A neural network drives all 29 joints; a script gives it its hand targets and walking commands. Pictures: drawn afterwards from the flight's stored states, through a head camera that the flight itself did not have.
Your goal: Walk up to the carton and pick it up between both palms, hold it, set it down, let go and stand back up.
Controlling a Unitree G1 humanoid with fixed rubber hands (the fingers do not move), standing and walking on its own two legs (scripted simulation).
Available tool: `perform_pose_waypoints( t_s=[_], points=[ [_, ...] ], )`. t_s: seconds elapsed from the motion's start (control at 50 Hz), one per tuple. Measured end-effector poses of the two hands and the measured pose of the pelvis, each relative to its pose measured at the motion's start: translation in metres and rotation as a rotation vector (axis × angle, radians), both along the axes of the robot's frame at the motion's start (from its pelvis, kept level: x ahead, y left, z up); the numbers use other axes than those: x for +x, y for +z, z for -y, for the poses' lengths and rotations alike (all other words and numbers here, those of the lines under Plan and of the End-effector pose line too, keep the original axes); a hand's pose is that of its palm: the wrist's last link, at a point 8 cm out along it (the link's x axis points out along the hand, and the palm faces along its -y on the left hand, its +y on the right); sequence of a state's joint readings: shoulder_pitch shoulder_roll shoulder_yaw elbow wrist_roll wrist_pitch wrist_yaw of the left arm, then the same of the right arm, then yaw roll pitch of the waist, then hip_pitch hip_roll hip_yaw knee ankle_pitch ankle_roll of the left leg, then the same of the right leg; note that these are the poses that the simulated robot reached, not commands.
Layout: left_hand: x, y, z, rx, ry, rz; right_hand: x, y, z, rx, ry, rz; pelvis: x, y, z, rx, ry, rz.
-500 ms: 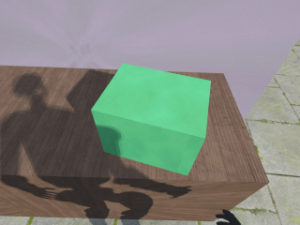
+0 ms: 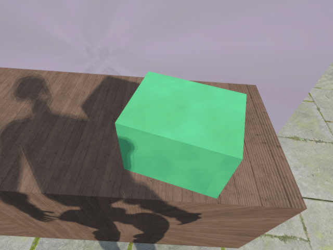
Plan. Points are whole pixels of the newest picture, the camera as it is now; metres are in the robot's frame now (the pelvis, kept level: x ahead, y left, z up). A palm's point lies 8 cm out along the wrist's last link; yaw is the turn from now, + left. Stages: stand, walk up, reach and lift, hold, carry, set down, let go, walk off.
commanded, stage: walk up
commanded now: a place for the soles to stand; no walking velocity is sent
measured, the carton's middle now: (181, 133) +0.45 -0.06 -0.02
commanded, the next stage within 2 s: stand in 0.54 s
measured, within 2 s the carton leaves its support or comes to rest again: neither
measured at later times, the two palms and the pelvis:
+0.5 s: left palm out of the picture +0.04 +0.25 -0.13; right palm out of the picture +0.08 -0.26 -0.11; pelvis +0.00 -0.01 +0.00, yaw +2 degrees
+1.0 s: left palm out of the picture -0.01 +0.25 -0.13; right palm out of the picture +0.06 -0.27 -0.12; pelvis -0.01 -0.02 +0.00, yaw +3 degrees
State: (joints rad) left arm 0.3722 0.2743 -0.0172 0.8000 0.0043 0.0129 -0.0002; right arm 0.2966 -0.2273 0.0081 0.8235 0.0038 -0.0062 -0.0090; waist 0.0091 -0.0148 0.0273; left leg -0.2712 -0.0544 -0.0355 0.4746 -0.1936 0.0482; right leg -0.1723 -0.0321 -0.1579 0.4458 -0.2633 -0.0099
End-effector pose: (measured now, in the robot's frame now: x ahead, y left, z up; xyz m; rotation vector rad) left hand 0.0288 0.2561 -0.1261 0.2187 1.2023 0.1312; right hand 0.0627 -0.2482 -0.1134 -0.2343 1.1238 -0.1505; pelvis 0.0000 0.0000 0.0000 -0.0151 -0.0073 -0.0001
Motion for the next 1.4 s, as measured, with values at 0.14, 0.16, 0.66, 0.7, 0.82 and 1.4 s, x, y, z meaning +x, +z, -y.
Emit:
perform_pose_waypoints(
  t_s=[0.14,0.16,0.66,0.7,0.82,1.4],
  points=[
    [-0.001,0.001,-0.003,0.013,0.018,-0.011,0.011,-0.001,-0.002,0.007,0.012,0.011,0.005,0.0,0.0,0.004,0.008,-0.003],
    [-0.001,0.001,-0.003,0.014,0.02,-0.011,0.013,-0.001,-0.002,0.008,0.013,0.014,0.006,0.0,0.0,0.004,0.009,-0.004],
    [-0.007,-0.001,0.004,0.022,0.062,-0.01,0.013,-0.003,0.011,-0.014,0.039,0.004,-0.001,-0.001,0.01,0.007,0.046,0.002],
    [-0.013,-0.002,0.004,0.023,0.069,-0.019,0.01,-0.003,0.012,-0.013,0.04,-0.003,-0.003,-0.001,0.01,0.006,0.048,0.002],
    [-0.027,-0.003,0.006,0.026,0.083,-0.049,0.004,-0.006,0.014,-0.015,0.041,-0.02,-0.005,-0.002,0.013,0.005,0.054,0.007],
    [0.064,-0.025,-0.002,0.063,0.109,-0.087,0.075,-0.03,0.022,0.03,0.05,0.048,-0.029,-0.036,0.029,0.022,0.033,-0.041]
  ],
)
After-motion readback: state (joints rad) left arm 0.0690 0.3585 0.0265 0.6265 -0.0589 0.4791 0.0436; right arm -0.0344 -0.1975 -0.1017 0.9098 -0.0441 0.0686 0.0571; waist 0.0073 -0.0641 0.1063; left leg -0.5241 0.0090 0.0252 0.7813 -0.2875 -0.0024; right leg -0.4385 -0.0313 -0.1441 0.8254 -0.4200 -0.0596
